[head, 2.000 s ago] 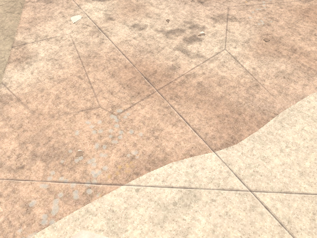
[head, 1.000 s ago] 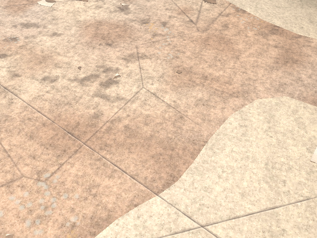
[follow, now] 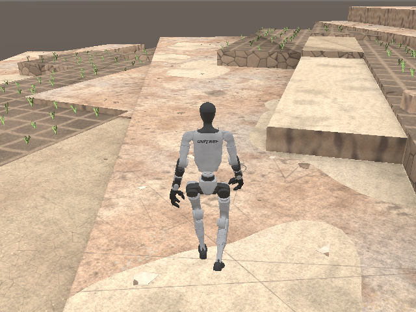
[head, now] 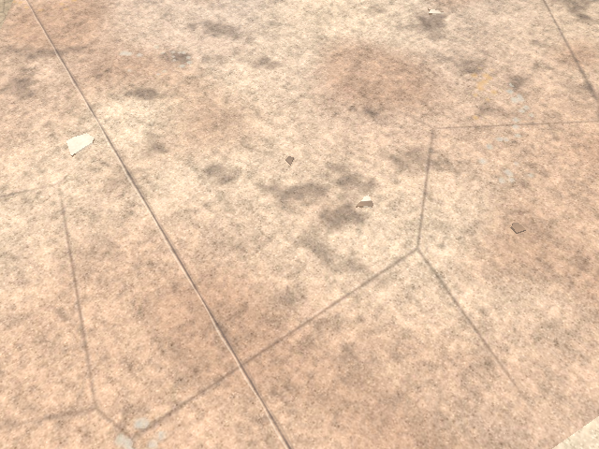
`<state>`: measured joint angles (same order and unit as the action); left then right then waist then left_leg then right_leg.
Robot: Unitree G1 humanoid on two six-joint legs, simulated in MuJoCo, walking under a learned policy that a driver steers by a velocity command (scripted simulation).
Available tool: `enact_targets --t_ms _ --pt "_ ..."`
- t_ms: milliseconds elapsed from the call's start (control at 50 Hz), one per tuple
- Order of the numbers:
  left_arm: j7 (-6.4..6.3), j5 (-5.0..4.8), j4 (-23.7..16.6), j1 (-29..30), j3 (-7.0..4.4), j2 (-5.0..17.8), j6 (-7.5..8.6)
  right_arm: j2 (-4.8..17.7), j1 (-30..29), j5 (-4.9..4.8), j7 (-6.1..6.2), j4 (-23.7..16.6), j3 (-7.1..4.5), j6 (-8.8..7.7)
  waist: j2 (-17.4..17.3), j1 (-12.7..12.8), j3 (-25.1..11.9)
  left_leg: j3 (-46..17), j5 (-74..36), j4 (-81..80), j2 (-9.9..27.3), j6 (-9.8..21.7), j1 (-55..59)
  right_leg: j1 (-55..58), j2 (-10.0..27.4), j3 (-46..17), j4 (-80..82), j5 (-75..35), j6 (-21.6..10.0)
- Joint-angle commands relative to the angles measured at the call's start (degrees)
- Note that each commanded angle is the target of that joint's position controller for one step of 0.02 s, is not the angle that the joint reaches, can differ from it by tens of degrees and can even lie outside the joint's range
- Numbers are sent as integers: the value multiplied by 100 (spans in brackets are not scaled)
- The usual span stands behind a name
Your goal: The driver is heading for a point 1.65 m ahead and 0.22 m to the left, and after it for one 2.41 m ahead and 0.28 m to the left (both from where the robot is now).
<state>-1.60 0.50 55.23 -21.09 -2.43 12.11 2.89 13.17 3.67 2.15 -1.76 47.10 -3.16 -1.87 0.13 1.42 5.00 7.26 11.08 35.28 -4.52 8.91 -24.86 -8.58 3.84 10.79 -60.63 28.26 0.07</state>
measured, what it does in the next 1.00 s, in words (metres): walks ahead, turning left: right foot, then left foot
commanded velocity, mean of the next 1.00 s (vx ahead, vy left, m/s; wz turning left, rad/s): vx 0.07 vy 0.00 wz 0.44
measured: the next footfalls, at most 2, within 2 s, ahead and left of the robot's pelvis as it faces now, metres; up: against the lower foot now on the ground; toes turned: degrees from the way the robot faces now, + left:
right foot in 0.52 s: +0.25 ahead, -0.12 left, +0.00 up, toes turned +24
left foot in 0.94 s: +0.11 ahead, +0.05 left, +0.00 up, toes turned +21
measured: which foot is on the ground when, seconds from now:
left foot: down 0.00-0.52, up 0.54-0.92, down 0.94-1.00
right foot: up 0.00-0.50, down 0.52-1.00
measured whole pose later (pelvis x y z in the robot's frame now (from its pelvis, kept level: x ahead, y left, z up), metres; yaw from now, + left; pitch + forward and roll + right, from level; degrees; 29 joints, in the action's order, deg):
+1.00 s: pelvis +0.13 -0.05 +0.02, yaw +25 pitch -1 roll +0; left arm -0.6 0.7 47.7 -13.9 -1.0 15.1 -1.8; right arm 13.8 10.3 1.1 0.6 49.8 -0.6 2.5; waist 1.6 1.8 3.1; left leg -2.8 14.4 24.9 -3.0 2.0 -8.2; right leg -14.3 0.3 1.8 -27.5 13.8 -1.0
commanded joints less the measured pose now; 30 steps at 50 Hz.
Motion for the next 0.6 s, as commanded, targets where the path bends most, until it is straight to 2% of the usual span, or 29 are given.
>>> enact_targets --t_ms 20,40,60,80,100,160,260,320,400,460,480,500,520,540,560,580,600 --pt "21 -80 -873 446 -119 696 162 1313 1397 -209 185 71 -399 82 -64 -560 -1309 -2926 -4610 -1273 2364 1524 3324 -3016 -61 -1196 -2240 -346 61" --pt "5 -37 -786 399 -128 697 163 1000 1090 -216 195 50 -322 84 253 -303 -777 -2476 -4523 -1467 2003 1184 2588 -2811 89 -1196 -1704 -551 85" --pt "7 82 -807 408 -149 730 74 846 901 -266 222 4 -275 83 240 -144 -597 -2178 -4372 -1590 1716 998 2120 -2580 146 -1231 -1348 -624 136" --pt "18 170 -792 265 -149 691 -49 744 802 -267 226 -25 -228 67 147 -15 -632 -1975 -4414 -1654 1533 872 1781 -2246 154 -1227 -1089 -702 200" --pt "29 187 -818 216 -151 643 -154 778 843 -245 208 -26 -222 29 119 52 -716 -1896 -4627 -1633 1426 820 1673 -2124 104 -1209 -888 -714 257" --pt "43 144 -944 315 -121 545 -289 1050 1029 -171 189 -24 -286 -15 -73 62 -922 -1754 -5005 -1520 1200 684 1580 -2159 23 -1128 -357 -1036 355" --pt "10 103 -1282 1090 -121 715 -384 1098 1355 -165 236 -95 -297 121 -410 -214 -943 -2130 -4098 -1431 1106 417 1793 -2492 -21 -1229 378 -1447 381" --pt "-17 68 -1433 1433 -105 775 -407 1154 1504 -128 259 -149 -324 195 -482 -347 -842 -2533 -3566 -1372 1210 436 2003 -2582 -98 -1349 756 -1374 344" --pt "-56 -2 -1575 1618 -79 845 -363 1220 1518 -75 267 -246 -359 285 -567 -413 -707 -2993 -3642 -1080 1296 509 2149 -2347 -314 -1449 1312 -918 219" --pt "-84 -62 -1607 1429 -65 896 -295 1277 1297 -86 259 -355 -385 343 -666 -314 -668 -3379 -3563 -863 1219 356 2071 -1697 -482 -1521 2139 -722 82" --pt "-94 -70 -1578 1232 -64 904 -267 1284 1119 -117 254 -407 -388 358 -698 -186 -643 -3458 -3238 -789 1094 198 1902 -1257 -535 -1502 2704 -868 38" --pt "-115 -26 -1520 945 -68 905 -220 1263 883 -189 259 -472 -378 366 -635 39 -612 -3433 -2690 -581 857 -56 1582 -619 -518 -1492 3608 -1427 -12" --pt "-167 55 -1485 686 -115 1116 -164 1080 842 -249 269 -567 -323 348 -205 100 -743 -3146 -1701 -39 522 -372 1066 176 87 -1942 4264 -2045 -150" --pt "-214 82 -1646 947 -182 1656 -177 563 1327 -281 282 -670 -200 338 1295 -303 -932 -1987 1352 1207 -340 -720 98 943 1694 -3485 4382 -4001 -662" --pt "-143 -3 -1592 720 -184 1612 -269 1080 1615 -103 326 -544 -334 408 1403 -239 -1178 -1410 2955 2221 -646 -814 -190 716 2151 -4124 4145 -5427 -1432" --pt "-103 -20 -1619 711 -105 1309 -300 1208 1617 -25 323 -418 -380 441 721 -287 -984 -1544 2655 2920 -406 -863 -213 532 1950 -3681 4105 -5448 -1526" --pt "-87 -27 -1645 953 -38 1056 -305 1171 1467 -36 280 -337 -383 476 415 -325 -717 -1570 2210 3135 -275 -926 -192 242 1514 -3022 4093 -5041 -1361"
Keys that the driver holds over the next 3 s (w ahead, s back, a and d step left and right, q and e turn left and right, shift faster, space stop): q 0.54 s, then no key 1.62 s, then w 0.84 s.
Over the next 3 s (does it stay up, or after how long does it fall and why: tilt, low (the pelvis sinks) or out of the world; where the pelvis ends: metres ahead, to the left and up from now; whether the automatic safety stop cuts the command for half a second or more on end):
stays up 0.46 0.07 0.00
